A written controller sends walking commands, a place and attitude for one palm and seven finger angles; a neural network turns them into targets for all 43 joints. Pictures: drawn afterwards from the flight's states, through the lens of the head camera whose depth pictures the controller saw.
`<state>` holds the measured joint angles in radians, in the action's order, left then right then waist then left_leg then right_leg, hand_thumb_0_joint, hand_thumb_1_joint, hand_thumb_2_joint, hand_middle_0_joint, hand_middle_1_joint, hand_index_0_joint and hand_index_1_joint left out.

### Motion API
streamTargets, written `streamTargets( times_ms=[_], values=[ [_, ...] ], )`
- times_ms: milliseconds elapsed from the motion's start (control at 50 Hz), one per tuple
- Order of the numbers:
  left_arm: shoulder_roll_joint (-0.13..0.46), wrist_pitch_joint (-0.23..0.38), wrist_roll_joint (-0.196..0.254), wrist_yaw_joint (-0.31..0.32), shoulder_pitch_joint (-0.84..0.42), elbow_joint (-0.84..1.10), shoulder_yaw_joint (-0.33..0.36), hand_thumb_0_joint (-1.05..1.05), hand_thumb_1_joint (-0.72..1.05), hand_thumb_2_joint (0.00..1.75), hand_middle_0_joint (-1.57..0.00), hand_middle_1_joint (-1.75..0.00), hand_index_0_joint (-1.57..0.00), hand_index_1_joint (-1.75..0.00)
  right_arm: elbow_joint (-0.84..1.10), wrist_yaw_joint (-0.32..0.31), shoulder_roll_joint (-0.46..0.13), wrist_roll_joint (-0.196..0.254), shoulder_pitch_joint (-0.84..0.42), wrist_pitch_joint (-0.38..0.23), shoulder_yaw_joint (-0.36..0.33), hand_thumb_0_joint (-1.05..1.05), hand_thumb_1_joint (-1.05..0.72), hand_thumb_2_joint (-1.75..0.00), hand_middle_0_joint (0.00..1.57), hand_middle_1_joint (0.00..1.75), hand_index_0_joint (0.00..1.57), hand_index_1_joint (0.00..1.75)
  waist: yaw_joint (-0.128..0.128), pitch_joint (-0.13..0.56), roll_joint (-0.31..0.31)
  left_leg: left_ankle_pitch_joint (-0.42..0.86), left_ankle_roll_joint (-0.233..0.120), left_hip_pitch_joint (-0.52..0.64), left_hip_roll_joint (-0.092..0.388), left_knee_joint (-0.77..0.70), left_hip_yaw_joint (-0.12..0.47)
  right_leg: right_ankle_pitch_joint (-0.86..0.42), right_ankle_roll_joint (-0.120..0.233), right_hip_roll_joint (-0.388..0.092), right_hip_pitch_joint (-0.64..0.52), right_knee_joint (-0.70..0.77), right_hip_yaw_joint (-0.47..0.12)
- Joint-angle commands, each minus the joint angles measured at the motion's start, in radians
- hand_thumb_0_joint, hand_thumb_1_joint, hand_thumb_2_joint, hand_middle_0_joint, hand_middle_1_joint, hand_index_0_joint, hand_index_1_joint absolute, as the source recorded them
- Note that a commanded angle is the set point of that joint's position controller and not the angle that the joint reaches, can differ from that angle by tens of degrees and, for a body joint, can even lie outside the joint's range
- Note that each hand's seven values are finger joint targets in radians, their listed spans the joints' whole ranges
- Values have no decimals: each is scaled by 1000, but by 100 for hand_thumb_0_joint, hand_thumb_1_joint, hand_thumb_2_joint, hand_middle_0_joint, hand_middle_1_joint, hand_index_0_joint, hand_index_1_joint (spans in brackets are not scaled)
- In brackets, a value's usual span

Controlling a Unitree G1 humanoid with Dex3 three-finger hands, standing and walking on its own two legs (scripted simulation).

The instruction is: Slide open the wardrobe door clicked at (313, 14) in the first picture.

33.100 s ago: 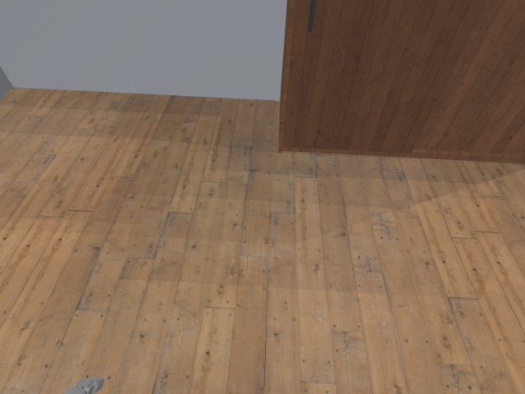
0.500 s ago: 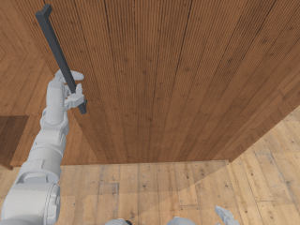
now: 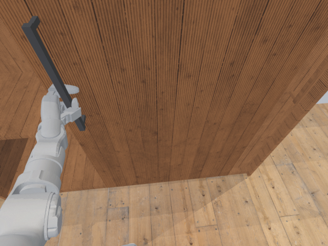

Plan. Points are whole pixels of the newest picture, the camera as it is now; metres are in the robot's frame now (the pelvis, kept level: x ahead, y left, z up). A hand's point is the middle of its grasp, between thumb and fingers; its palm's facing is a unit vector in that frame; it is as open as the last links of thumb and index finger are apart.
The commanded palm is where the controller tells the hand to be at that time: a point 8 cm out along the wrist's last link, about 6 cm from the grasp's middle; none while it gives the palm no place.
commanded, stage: stop walking and hold the door there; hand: left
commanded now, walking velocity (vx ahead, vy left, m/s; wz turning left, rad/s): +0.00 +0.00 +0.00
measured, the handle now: (63, 85) +0.48 +0.28 +0.11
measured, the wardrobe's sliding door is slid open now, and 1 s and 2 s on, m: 0.57 0.57 0.57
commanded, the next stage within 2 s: loosen the grip on the handle in 0.32 s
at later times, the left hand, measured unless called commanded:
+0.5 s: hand (75, 108) +0.43 +0.25 +0.07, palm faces +0.27 -0.94 -0.21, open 5.8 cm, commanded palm +0.38 +0.28 +0.09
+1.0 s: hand (72, 110) +0.42 +0.25 +0.08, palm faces +0.29 -0.92 -0.24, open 14.0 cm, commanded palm +0.38 +0.28 +0.10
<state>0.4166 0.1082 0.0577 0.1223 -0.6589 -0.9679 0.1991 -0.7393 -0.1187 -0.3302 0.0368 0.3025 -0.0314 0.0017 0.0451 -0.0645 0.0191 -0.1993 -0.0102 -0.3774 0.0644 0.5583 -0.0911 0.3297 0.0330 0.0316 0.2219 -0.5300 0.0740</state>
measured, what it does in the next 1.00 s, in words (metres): stands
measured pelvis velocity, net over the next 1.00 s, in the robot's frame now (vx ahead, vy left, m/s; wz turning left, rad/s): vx -0.01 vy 0.01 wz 0.00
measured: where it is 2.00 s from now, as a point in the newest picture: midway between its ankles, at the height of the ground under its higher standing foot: outside the picture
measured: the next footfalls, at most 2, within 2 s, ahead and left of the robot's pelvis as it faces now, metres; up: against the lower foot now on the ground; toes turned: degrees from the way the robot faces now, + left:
none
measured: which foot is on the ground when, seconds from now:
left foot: down 0.00-1.00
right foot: down 0.00-1.00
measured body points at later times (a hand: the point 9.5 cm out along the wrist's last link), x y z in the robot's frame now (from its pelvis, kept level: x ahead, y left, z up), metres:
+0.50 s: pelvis +0.01 +0.00 +0.00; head +0.04 +0.01 +0.45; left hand +0.42 +0.30 +0.09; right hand +0.12 -0.25 -0.11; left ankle +0.06 +0.11 -0.73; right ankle -0.03 -0.09 -0.73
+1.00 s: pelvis -0.01 +0.01 -0.01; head +0.02 +0.02 +0.44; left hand +0.40 +0.30 +0.10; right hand +0.05 -0.26 -0.12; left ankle +0.06 +0.11 -0.73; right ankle -0.03 -0.09 -0.73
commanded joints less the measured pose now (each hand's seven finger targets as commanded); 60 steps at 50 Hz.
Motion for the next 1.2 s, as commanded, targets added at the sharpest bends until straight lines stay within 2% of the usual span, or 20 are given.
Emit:
streamTargets(
  times_ms=[0, 140, 380, 400, 420, 440, 460, 480, 540, 580, 640, 780, 800, 820, 860, 920, 1000, 1060, 1080, 1180],
  values=[
    [120, 67, -15, -32, -315, 181, -39, 0, 90, 90, -45, -140, -45, -140, 110, -8, -105, 5, -12, -37, -30, 0, -90, -90, 20, 30, 20, 30, -4, 354, 50, 272, -25, 183, 140, -49, 150, -332, -10, -169, -96, 60, -145],
    [114, 68, -18, -35, -306, 221, -50, 0, 90, 90, -45, -140, -45, -140, 118, -9, -99, 7, -17, -25, -27, 0, -90, -90, 20, 30, 20, 30, -7, 387, 30, 366, -19, 233, 133, -19, 122, -483, -20, -173, -94, 39, -135],
    [83, 75, -16, -38, -261, 228, -68, 0, 90, 90, -45, -140, -45, -140, 124, -9, -94, -2, -29, -17, -20, 0, -90, -90, 20, 30, 20, 30, -10, 361, 49, 329, -37, 252, 147, -59, 152, -318, -29, -134, -36, 47, -112],
    [776, 115, -121, -25, -739, 432, 502, 0, 90, 90, -45, -140, -45, -140, 175, 40, -120, -13, 8, -47, -122, 0, -90, -90, 20, 30, 20, 30, -72, 255, -98, 308, -61, 233, 73, 11, 87, -420, -55, -132, 74, 150, -216],
    [312, 3, -158, -89, -643, 107, 138, 0, 78, 84, -45, -140, -45, -140, 135, 53, -114, -45, -71, -92, -67, 0, -90, -90, 20, 30, 20, 30, 53, 504, -176, 555, -64, 264, -41, -93, 57, -767, 0, -9, 18, -64, -45],
    [196, -31, -137, -114, -396, 86, 206, 0, 66, 78, -45, -140, -45, -140, 121, 55, -102, -4, 45, -110, -96, 0, -90, -90, 20, 30, 20, 30, 25, 533, -156, 715, -70, 365, -37, -19, 76, -644, -25, -1, 146, -103, 5],
    [251, -11, -100, -121, -399, 249, 219, 0, 54, 73, -45, -140, -45, -140, 130, 65, -108, -16, 17, -99, -90, 0, -90, -90, 20, 30, 20, 30, -33, 604, 53, 780, -39, 473, -8, 19, 90, -498, -31, -17, 169, -49, -31],
    [250, -2, -98, -109, -284, 269, 238, 0, 42, 67, -45, -140, -45, -140, 140, 71, -84, -30, 5, -93, -87, 0, -90, -90, 20, 30, 20, 30, -64, 586, 223, 752, -22, 487, -6, 34, 81, -367, -18, -28, 162, -15, -44],
    [134, -3, -133, -79, -336, 279, 76, 0, 5, 49, -45, -140, -45, -140, 153, 83, -83, -22, 8, -70, -78, 0, -90, -90, 20, 30, 20, 30, 13, 389, 31, 337, -39, 288, -21, 21, 61, -302, -15, -15, 235, 12, -25],
    [171, -14, -106, -66, -358, 253, 109, 0, -19, 37, -45, -140, -45, -140, 160, 77, -101, -10, 5, -58, -78, 0, -90, -90, 20, 30, 20, 30, 16, 395, -34, 201, -43, 229, -32, 16, 66, -255, -15, -20, 214, 17, -31],
    [174, -22, -104, -56, -432, 252, 69, 0, -55, 20, -42, -137, -42, -137, 167, 66, -92, 3, -3, -57, -66, 0, -90, -90, 20, 30, 20, 30, 20, 395, 32, 53, -40, 200, -41, -3, 65, -117, -18, -19, 254, 28, -45],
    [202, -4, -101, -30, -505, 180, 69, 0, -55, 20, -33, -125, -33, -125, 146, 55, -99, 1, 29, -68, -54, 0, -90, -90, 20, 30, 20, 30, 38, 352, -3, -70, -48, 138, -46, -2, 87, -20, -19, -20, 289, 39, -55],
    [358, 13, -107, -25, -503, 310, 180, 0, -55, 20, -32, -123, -32, -123, 159, 53, -112, -1, 28, -67, -64, 0, -90, -90, 20, 30, 20, 30, -15, 481, 76, -17, -45, 189, -43, -5, 82, -50, -12, -19, 220, 30, -67],
    [332, 17, -115, -26, -501, 335, 147, 0, -55, 20, -30, -122, -30, -122, 167, 51, -100, -3, 23, -66, -60, 0, -90, -90, 20, 30, 20, 30, -1, 517, 104, 35, -46, 227, -42, -4, 78, -88, -10, -15, 204, 21, -64],
    [213, 11, -98, -31, -448, 322, 83, 0, -55, 20, -28, -118, -28, -118, 159, 51, -85, -3, 28, -74, -57, 0, -90, -90, 20, 30, 20, 30, 11, 452, 77, 80, -44, 245, -33, 5, 86, -124, -10, -6, 244, 21, -45],
    [236, -8, -75, -36, -389, 292, 115, 0, -55, 20, -25, -115, -25, -115, 148, 50, -96, -1, 44, -74, -59, 0, -90, -90, 20, 30, 20, 30, 6, 405, 18, 81, -46, 214, -30, 0, 90, -139, -16, -5, 237, 31, -44],
    [205, -21, -81, -29, -391, 349, 90, 0, -55, 20, -25, -115, -25, -115, 153, 52, -89, -1, 46, -75, -58, 0, -90, -90, 20, 30, 20, 30, 5, 416, 51, 108, -43, 241, -30, 0, 97, -158, -14, -4, 238, 24, -40],
    [214, -21, -75, -22, -378, 356, 110, 0, -55, 20, -25, -115, -25, -115, 148, 51, -89, -4, 46, -76, -58, 0, -90, -90, 20, 30, 20, 30, 8, 414, 6, 103, -45, 232, -32, 1, 95, -156, -18, -4, 234, 27, -40],
    [277, -20, -79, -21, -349, 325, 164, 0, -55, 20, -25, -115, -25, -115, 143, 46, -95, -6, 51, -73, -56, 0, -90, -90, 20, 30, 20, 30, -1, 387, -8, 110, -49, 199, -34, 8, 90, -173, -17, -6, 216, 26, -47],
    [370, -12, -90, -52, -362, 338, 213, 0, -55, 20, -25, -115, -25, -115, 163, 36, -95, -3, 45, -59, -44, 0, -90, -90, 20, 30, 20, 30, -9, 395, 10, 92, -52, 165, -42, 13, 79, -175, -19, -12, 190, 19, -58]
  ],
)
